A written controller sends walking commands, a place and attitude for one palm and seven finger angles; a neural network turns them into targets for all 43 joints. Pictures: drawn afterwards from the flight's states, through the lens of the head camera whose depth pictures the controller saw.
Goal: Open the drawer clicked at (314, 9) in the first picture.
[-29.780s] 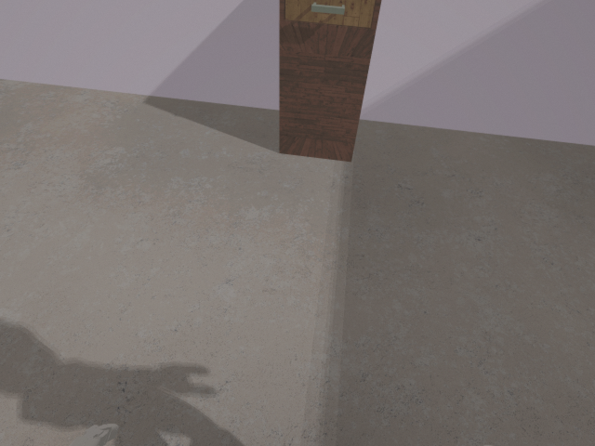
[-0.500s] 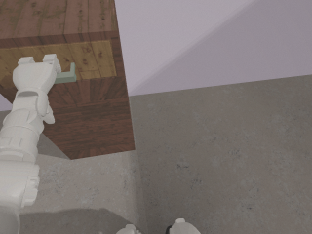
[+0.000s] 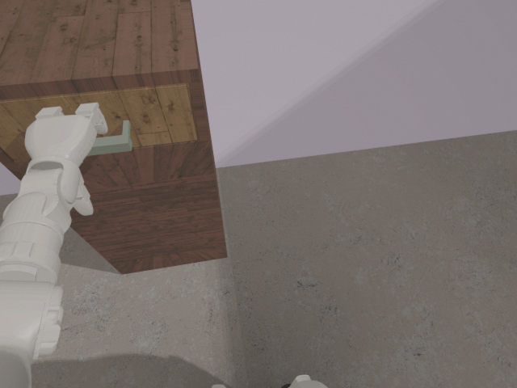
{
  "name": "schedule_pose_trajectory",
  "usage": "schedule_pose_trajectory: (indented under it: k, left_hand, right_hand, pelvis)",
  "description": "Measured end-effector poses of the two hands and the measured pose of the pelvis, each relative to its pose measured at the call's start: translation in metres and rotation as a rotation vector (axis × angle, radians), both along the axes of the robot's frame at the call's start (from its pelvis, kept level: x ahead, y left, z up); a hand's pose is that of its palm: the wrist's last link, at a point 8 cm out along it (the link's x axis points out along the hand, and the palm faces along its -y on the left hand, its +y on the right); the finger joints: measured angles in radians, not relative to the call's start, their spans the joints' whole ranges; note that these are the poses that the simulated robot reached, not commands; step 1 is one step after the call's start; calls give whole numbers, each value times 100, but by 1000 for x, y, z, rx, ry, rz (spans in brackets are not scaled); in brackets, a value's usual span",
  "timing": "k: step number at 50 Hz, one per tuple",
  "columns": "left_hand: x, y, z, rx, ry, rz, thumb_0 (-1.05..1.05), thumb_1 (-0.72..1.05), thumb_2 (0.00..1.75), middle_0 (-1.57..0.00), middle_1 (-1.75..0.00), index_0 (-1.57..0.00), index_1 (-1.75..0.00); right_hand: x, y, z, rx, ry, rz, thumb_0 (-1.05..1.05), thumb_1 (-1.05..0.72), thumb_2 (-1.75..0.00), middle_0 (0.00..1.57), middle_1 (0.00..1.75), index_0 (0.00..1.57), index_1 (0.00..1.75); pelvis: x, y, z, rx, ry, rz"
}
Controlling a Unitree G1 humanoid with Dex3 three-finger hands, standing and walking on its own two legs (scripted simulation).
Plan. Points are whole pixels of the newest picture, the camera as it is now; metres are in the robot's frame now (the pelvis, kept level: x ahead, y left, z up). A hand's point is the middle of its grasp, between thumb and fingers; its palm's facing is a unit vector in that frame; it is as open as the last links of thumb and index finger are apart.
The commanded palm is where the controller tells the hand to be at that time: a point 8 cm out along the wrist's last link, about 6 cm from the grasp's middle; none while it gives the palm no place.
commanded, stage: lift the fingers back up to retry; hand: left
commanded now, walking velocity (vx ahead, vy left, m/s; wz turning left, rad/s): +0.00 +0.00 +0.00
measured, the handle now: (93, 138) +0.53 +0.29 +0.03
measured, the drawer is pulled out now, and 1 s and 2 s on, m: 0.00 0.00 0.00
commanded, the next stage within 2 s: re-aim the fingers above the handle in 0.36 s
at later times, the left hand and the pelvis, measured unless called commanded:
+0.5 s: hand (74, 155) +0.45 +0.28 +0.07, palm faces -0.02 -0.04 -1.00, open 13.8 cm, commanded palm +0.43 +0.29 +0.14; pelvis +0.02 +0.01 +0.01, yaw +1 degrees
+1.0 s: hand (75, 148) +0.46 +0.28 +0.09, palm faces +0.03 -0.01 -1.00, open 13.8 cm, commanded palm +0.42 +0.29 +0.14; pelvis +0.00 -0.01 +0.01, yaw -1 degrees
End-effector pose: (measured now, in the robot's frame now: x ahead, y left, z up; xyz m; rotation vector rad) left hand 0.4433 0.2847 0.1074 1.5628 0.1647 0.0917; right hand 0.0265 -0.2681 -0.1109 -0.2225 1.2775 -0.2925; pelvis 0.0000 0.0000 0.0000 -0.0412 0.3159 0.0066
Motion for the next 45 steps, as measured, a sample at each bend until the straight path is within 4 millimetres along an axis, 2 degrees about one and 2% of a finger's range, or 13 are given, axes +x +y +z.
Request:
schedule_pose_trajectory:
  k: [6,11,18,24,29,32,35,40,45]
  left_hand:
    - [5,8,21,-7,-61,13,0,-49,30,-32,-120,-31,-121]
    - [5,19,32,11,-31,59,0,-49,30,-31,-120,-31,-120]
    - [-1,13,25,-14,50,4,0,-49,30,-31,-120,-31,-120]
    - [-7,0,21,-41,-5,-85,0,-49,30,-32,-120,-32,-120]
    - [-11,11,27,-6,-70,-19,0,-49,30,-32,-120,-32,-120]
    - [-13,22,30,29,-59,47,0,-49,30,-32,-120,-32,-120]
    - [-15,23,32,40,-23,75,0,-49,30,-31,-120,-32,-120]
    - [-13,-1,33,8,20,-1,0,-49,30,-31,-120,-32,-120]
    - [-9,-24,34,-25,-20,-88,0,-49,30,-32,-120,-32,-120]
  right_hand:
    - [20,3,3,10,-16,11,0,-90,-90,20,30,20,30]
    - [39,8,5,27,-41,24,0,-90,-90,20,30,20,30]
    - [63,12,11,26,-74,55,0,-90,-90,20,30,20,30]
    - [75,14,12,22,-91,80,0,-90,-90,20,30,20,30]
    - [75,16,7,41,-90,91,0,-90,-90,20,30,20,30]
    - [70,17,4,56,-80,91,0,-90,-90,20,30,20,30]
    - [63,16,2,64,-66,86,0,-90,-90,20,30,20,30]
    - [52,11,5,47,-52,75,0,-90,-90,20,30,20,30]
    - [43,3,9,26,-66,50,0,-90,-90,20,30,20,30]
  pelvis:
    - [11,3,5,-3,-12,2]
    - [18,6,9,-4,-32,6]
    - [24,8,13,-2,-51,16]
    - [23,9,12,-1,-53,19]
    - [19,7,10,1,-49,17]
    - [16,6,10,2,-48,20]
    - [15,5,11,2,-52,27]
    - [13,2,13,5,-70,34]
    - [10,-1,12,10,-78,14]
